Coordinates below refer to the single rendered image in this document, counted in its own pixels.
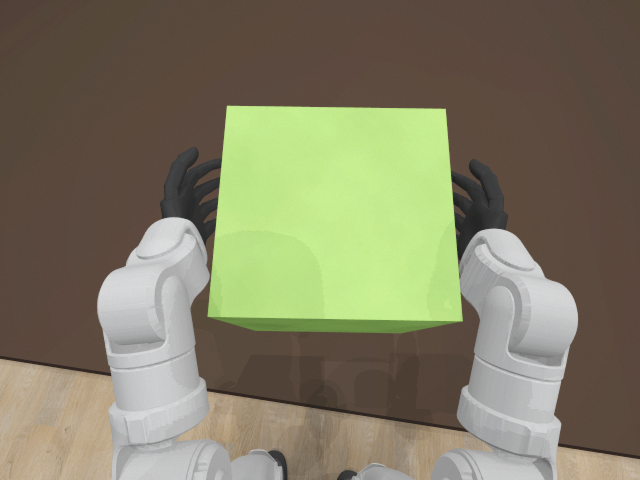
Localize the carton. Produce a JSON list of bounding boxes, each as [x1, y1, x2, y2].
[[208, 106, 463, 333]]

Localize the left robot hand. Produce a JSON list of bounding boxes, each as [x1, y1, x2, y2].
[[160, 147, 222, 245]]

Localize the robot shin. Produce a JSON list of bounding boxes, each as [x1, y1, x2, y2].
[[248, 449, 276, 462], [360, 463, 386, 473]]

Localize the robot left forearm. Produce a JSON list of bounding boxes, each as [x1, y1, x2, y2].
[[97, 217, 210, 480]]

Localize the robot right upper arm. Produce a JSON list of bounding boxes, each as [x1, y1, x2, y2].
[[431, 448, 544, 480]]

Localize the robot left shin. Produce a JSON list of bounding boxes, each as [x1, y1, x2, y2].
[[248, 449, 276, 462]]

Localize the robot right shin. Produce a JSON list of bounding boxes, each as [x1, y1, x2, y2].
[[360, 463, 386, 473]]

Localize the robot left upper arm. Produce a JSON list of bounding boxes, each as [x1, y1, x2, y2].
[[119, 439, 232, 480]]

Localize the robot right forearm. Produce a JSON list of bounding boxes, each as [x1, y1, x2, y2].
[[457, 229, 578, 480]]

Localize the right robot hand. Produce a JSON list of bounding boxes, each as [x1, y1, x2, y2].
[[451, 159, 508, 261]]

